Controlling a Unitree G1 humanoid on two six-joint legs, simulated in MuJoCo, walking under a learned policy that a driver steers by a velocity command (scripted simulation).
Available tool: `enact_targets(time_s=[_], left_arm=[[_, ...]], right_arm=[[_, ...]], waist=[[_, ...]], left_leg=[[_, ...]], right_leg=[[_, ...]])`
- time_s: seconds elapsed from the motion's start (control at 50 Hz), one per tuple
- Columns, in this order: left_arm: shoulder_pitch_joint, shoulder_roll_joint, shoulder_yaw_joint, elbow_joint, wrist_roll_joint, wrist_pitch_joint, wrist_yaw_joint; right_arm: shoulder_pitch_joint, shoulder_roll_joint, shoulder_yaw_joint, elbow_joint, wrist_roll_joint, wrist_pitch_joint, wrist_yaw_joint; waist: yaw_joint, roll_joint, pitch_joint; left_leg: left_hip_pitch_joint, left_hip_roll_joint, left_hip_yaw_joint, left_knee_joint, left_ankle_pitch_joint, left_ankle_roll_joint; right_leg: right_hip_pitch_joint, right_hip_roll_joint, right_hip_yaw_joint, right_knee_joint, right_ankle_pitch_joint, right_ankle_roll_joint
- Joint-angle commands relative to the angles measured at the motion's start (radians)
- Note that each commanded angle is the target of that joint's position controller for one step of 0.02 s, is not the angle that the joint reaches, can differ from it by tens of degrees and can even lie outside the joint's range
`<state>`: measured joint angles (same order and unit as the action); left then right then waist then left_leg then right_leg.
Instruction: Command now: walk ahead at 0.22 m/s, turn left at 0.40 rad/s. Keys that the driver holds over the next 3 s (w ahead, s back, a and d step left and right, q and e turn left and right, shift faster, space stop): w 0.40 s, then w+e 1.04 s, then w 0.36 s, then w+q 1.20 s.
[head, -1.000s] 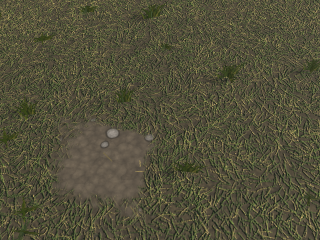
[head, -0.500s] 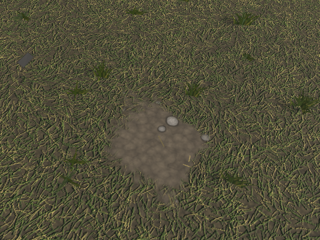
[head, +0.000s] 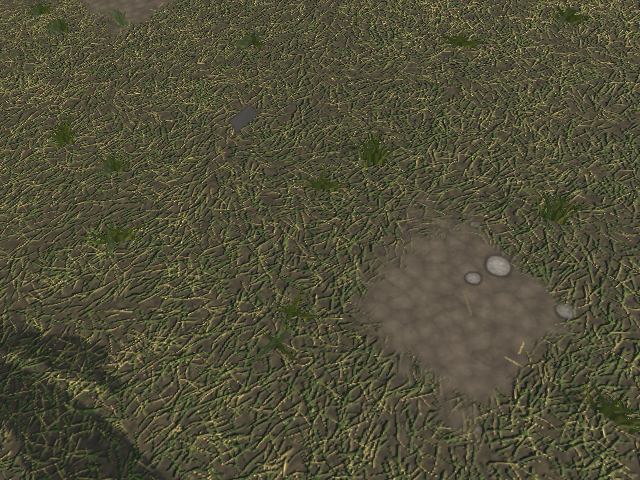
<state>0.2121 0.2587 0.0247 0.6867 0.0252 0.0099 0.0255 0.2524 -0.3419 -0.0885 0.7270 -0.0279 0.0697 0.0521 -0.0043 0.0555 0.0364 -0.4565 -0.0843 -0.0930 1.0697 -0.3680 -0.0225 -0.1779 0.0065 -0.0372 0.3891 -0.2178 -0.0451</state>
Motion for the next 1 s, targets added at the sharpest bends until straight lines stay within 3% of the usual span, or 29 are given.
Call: enact_targets(time_s=[0.02,0.1,0.16,0.18,0.22,0.24,0.26,0.28,0.3,0.32,0.34,0.38,0.44,0.5,0.62,0.66,0.7,0.72,0.74,0.76,0.78,0.82,0.86,0.9,0.94,1.0], left_arm=[[0.08,0.164,0.051,-0.013,-0.001,-0.031,-0.004],[0.101,0.164,0.056,0.026,0.002,-0.057,-0.021],[0.116,0.186,0.067,0.053,0.004,-0.057,-0.035],[0.123,0.193,0.071,0.063,0.001,-0.053,-0.04],[0.107,0.179,0.069,0.074,-0.016,-0.045,-0.044],[0.095,0.131,0.053,0.068,-0.01,-0.047,-0.044],[0.046,0.031,0.022,0.018,-0.01,-0.051,-0.053],[-0.002,0.084,0.033,-0.017,0.001,-0.052,-0.05],[0.002,0.148,0.051,-0.001,0.006,-0.049,-0.052],[0.03,0.14,0.051,0.023,-0.003,-0.053,-0.065],[0.052,0.135,0.051,0.043,-0.008,-0.056,-0.071],[0.065,0.122,0.047,0.07,0.012,-0.049,-0.078],[0.02,0.093,0.04,0.062,0.011,-0.039,-0.082],[-0.081,0.075,0.032,0.031,0.004,-0.036,-0.084],[-0.22,0.044,0.007,-0.025,0.009,-0.04,-0.094],[-0.176,0.055,0.011,-0.016,0.008,-0.041,-0.086],[0.002,0.097,0.029,0.035,0.009,-0.047,-0.075],[0.149,0.126,0.045,0.082,0.018,-0.055,-0.068],[0.285,0.207,0.072,0.108,0.029,-0.054,-0.052],[0.235,0.288,0.095,0.086,0.012,-0.042,-0.045],[0.198,0.27,0.1,0.088,-0.027,-0.037,-0.052],[0.119,0.174,0.077,0.094,-0.022,-0.038,-0.043],[0.073,0.136,0.063,0.097,-0.02,-0.05,-0.036],[0.086,0.143,0.064,0.102,-0.024,-0.066,-0.039],[0.107,0.164,0.07,0.108,-0.025,-0.072,-0.039],[0.165,0.169,0.074,0.119,-0.029,-0.069,-0.037]], right_arm=[[-0.072,-0.059,-0.009,-0.075,-0.005,-0.019,0.013],[-0.092,-0.025,0.012,-0.059,-0.011,-0.04,0.01],[-0.129,-0.011,0.03,-0.064,-0.004,-0.056,0.009],[-0.121,-0.011,0.033,-0.06,-0.001,-0.063,0.006],[0.0,-0.003,0.037,-0.009,-0.008,-0.084,-0.008],[0.116,-0.033,0.028,0.034,-0.011,-0.096,-0.019],[0.24,-0.13,0.01,0.047,-0.028,-0.108,-0.032],[0.26,-0.229,-0.017,0.055,-0.007,-0.11,-0.038],[0.193,-0.159,0.0,0.048,-0.003,-0.11,-0.04],[0.126,-0.101,0.018,0.034,0.0,-0.115,-0.038],[0.089,-0.069,0.028,0.027,0.0,-0.121,-0.038],[0.085,-0.042,0.038,0.037,0.006,-0.136,-0.043],[0.139,-0.042,0.037,0.076,0.015,-0.15,-0.043],[0.178,-0.026,0.043,0.11,0.008,-0.155,-0.045],[0.186,-0.032,0.05,0.16,0.007,-0.165,-0.061],[0.173,-0.058,0.047,0.172,0.002,-0.165,-0.07],[0.161,-0.093,0.038,0.175,-0.009,-0.15,-0.08],[0.155,-0.105,0.036,0.17,-0.005,-0.143,-0.082],[0.164,-0.078,0.046,0.139,-0.003,-0.147,-0.08],[0.206,0.008,0.057,0.091,0.017,-0.158,-0.058],[0.122,-0.073,0.044,0.075,-0.002,-0.167,-0.055],[0.048,-0.05,0.053,0.049,0.007,-0.186,-0.05],[0.052,-0.03,0.058,0.045,-0.02,-0.151,-0.049],[0.064,-0.011,0.061,0.039,-0.03,-0.118,-0.043],[0.009,-0.001,0.063,0.014,-0.029,-0.106,-0.039],[-0.134,-0.005,0.063,-0.037,-0.024,-0.104,-0.037]], waist=[[0.056,-0.19,0.007],[0.055,-0.2,0.013],[0.058,-0.221,0.031],[0.048,-0.214,0.037],[-0.028,-0.146,0.023],[-0.078,-0.075,-0.03],[-0.139,0.161,-0.096],[-0.135,0.208,-0.009],[-0.092,0.075,0.062],[-0.049,0.054,0.078],[-0.024,0.05,0.07],[-0.01,0.051,0.042],[-0.01,0.033,0.035],[-0.032,0.025,0.07],[-0.043,0.013,0.102],[-0.013,0.029,0.053],[0.066,0.052,-0.067],[0.131,0.031,-0.149],[0.175,-0.068,-0.251],[0.082,-0.336,-0.341],[0.108,-0.161,-0.314],[0.046,-0.025,-0.077],[-0.014,-0.017,-0.03],[-0.03,-0.047,-0.037],[-0.023,-0.062,-0.017],[0.024,-0.083,0.018]], left_leg=[[-0.187,0.009,-0.016,-0.071,0.021,-0.006],[-0.082,0.04,0.035,-0.273,0.017,0.011],[0.086,0.052,0.123,-0.446,-0.051,0.041],[0.152,0.047,0.144,-0.51,-0.023,0.056],[0.399,0.021,0.167,-0.676,0.116,0.087],[0.572,0.064,0.092,-0.7,0.076,0.097],[0.703,0.337,-0.285,-0.861,-0.236,0.148],[0.607,0.478,-0.576,-0.954,-0.343,0.248],[0.552,0.443,-0.494,-0.929,-0.322,0.262],[0.507,0.384,-0.404,-0.929,-0.241,0.239],[0.493,0.335,-0.311,-0.946,-0.12,0.212],[0.485,0.277,-0.189,-0.951,0.133,0.198],[0.498,0.268,-0.081,-0.942,0.404,0.207],[0.488,0.266,0.007,-0.954,0.514,0.199],[0.502,0.292,0.133,-0.955,0.703,0.165],[0.556,0.3,0.174,-0.837,1.034,0.143],[0.589,0.302,0.205,-0.549,1.27,0.125],[0.497,0.285,0.231,-0.326,1.163,0.112],[0.287,0.239,0.248,-0.014,0.793,0.1],[-0.119,-0.006,0.191,0.376,-0.094,0.045],[-0.229,0.046,0.013,0.426,-0.059,0.061],[-0.217,0.139,0.026,0.274,0.058,0.061],[-0.115,0.173,0.026,0.159,0.048,0.035],[-0.085,0.177,0.048,0.083,0.047,0.01],[-0.114,0.182,0.07,-0.007,0.112,-0.013],[-0.188,0.182,0.081,-0.172,0.259,-0.038]], right_leg=[[0.171,-0.243,0.279,-0.232,-0.253,-0.141],[0.139,-0.247,0.223,-0.242,-0.214,-0.144],[0.02,-0.241,0.182,-0.229,-0.205,-0.151],[-0.02,-0.242,0.177,-0.216,-0.194,-0.153],[-0.161,-0.209,0.131,-0.106,-0.172,-0.13],[-0.26,-0.167,0.082,0.015,-0.177,-0.1],[-0.425,-0.055,-0.045,0.35,-0.262,-0.043],[-0.598,0.02,-0.023,0.524,-0.344,-0.042],[-0.614,-0.05,0.058,0.618,-0.272,-0.054],[-0.592,-0.07,0.07,0.625,-0.183,-0.053],[-0.561,-0.087,0.062,0.611,-0.119,-0.041],[-0.519,-0.093,0.034,0.624,-0.037,-0.01],[-0.561,-0.091,0.018,0.64,0.028,0.019],[-0.603,-0.062,0.043,0.573,0.082,0.029],[-0.464,-0.025,-0.046,0.277,0.172,-0.03],[-0.355,0.026,-0.09,0.232,0.117,-0.073],[-0.173,0.091,-0.106,0.206,0.03,-0.115],[0.034,0.103,-0.08,0.135,0.05,-0.144],[0.274,-0.081,0.164,0.109,-0.086,-0.204],[0.514,-0.347,0.773,-0.023,-0.07,-0.365],[0.486,-0.329,0.782,-0.08,-0.023,-0.371],[0.201,-0.272,0.535,-0.121,0.149,-0.31],[0.034,-0.183,0.413,-0.152,0.256,-0.265],[-0.023,-0.147,0.36,-0.172,0.31,-0.264],[-0.058,-0.118,0.333,-0.199,0.273,-0.255],[-0.031,-0.092,0.338,-0.212,0.247,-0.215]])
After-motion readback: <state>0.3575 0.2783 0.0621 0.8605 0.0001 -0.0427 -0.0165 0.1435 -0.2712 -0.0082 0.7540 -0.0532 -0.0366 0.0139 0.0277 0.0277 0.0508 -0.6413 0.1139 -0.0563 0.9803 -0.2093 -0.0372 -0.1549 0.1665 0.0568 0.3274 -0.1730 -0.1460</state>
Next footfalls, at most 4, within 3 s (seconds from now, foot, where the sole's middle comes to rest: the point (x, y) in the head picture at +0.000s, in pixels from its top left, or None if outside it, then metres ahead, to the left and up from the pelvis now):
0.24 left None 0.08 0.13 -0.78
0.72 right None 0.43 -0.03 -0.78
1.26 left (335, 358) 0.77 0.05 -0.78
1.78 right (465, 313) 0.88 -0.27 -0.78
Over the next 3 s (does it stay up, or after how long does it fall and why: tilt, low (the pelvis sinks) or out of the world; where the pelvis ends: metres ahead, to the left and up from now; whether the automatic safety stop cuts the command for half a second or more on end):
stays up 1.40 -0.39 -0.01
